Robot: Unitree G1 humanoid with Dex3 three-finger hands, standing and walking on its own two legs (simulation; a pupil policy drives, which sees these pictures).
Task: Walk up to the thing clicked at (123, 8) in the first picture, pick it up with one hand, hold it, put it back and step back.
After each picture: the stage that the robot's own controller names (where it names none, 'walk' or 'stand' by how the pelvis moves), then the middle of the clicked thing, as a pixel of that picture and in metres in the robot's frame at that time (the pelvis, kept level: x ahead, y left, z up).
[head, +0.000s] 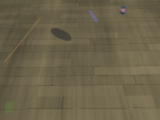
stand; (123, 10) +2.15 -0.57 -0.72
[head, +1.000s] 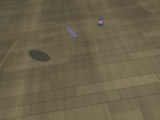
walk; (100, 21) +2.04 -0.07 -0.69
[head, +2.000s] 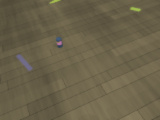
walk; (59, 42) +1.39 +0.38 -0.71
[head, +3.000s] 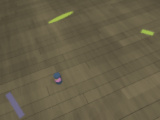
walk; (57, 78) +0.91 +0.35 -0.72
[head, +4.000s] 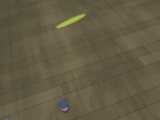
walk; (64, 106) +0.55 +0.26 -0.71
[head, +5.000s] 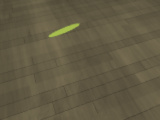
stand; out of the picture +0.39 +0.23 -0.70
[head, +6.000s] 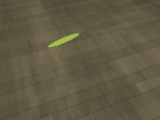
stand; out of the picture +0.35 +0.22 -0.72
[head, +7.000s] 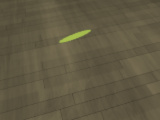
stand; out of the picture +0.35 +0.19 -0.72
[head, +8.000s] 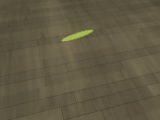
stand; out of the picture +0.37 +0.16 -0.70
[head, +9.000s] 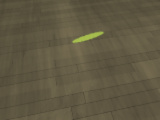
stand; out of the picture +0.39 +0.12 -0.72
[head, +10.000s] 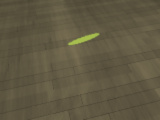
stand; out of the picture +0.38 +0.13 -0.72
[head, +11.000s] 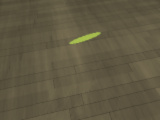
stand; out of the picture +0.38 +0.13 -0.72
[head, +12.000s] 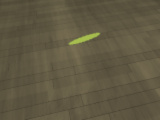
stand; out of the picture +0.38 +0.13 -0.72
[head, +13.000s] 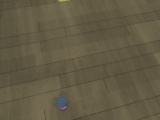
go down; (62, 104) +0.42 +0.12 -0.59
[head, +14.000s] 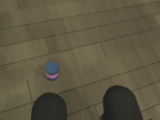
go down; (52, 71) +0.48 +0.11 -0.33
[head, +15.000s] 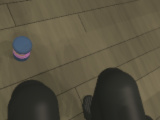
close in; (22, 49) +0.48 +0.14 -0.25
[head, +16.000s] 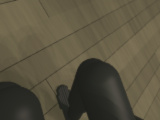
close; out of the picture +0.48 +0.17 -0.24
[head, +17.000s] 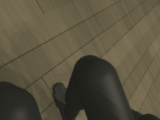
close; out of the picture +0.47 +0.17 -0.24
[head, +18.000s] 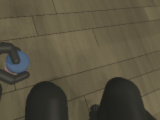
lift; (16, 66) +0.37 +0.22 -0.14
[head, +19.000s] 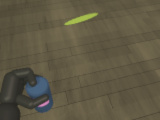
hold; (40, 95) +0.31 +0.16 +0.02
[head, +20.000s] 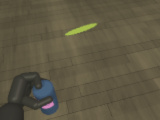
hold; (46, 98) +0.32 +0.15 +0.00
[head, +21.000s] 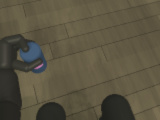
crouch; (34, 59) +0.44 +0.15 -0.09
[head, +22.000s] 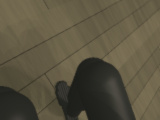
lower; out of the picture +0.47 +0.20 -0.25
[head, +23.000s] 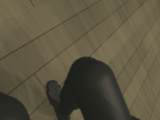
lower; out of the picture +0.49 +0.22 -0.25
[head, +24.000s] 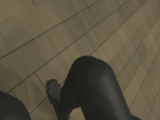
lower; out of the picture +0.49 +0.21 -0.26
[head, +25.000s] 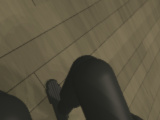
lower; out of the picture +0.48 +0.20 -0.26
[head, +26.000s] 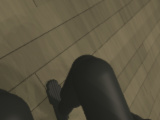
lower; out of the picture +0.48 +0.18 -0.26
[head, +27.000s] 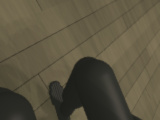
open; out of the picture +0.47 +0.17 -0.28
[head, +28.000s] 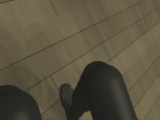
stand; out of the picture +0.46 +0.16 -0.27
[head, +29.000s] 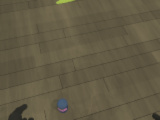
stand; (62, 106) +0.43 +0.11 -0.57
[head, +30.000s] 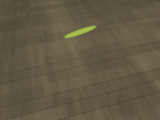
stand; out of the picture +0.38 +0.10 -0.66
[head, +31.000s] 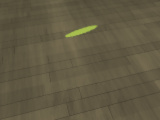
stand; out of the picture +0.39 +0.11 -0.65
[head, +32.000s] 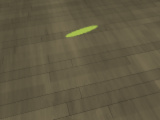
stand; out of the picture +0.39 +0.11 -0.65
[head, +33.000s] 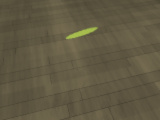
stand; out of the picture +0.39 +0.10 -0.65
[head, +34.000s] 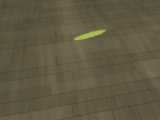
stand; out of the picture +0.39 +0.10 -0.70
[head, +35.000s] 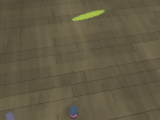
walk; (73, 112) +0.44 +0.06 -0.70
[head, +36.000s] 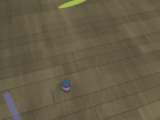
walk; (66, 86) +0.64 +0.15 -0.70
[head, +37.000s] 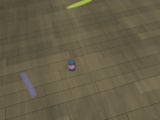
stand; (71, 65) +0.96 +0.25 -0.71
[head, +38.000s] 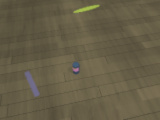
stand; (76, 68) +0.99 +0.12 -0.71
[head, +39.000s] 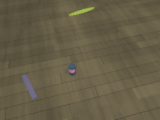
stand; (72, 69) +1.01 +0.15 -0.73
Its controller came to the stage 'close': yes
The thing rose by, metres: 0.71
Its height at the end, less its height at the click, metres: +0.00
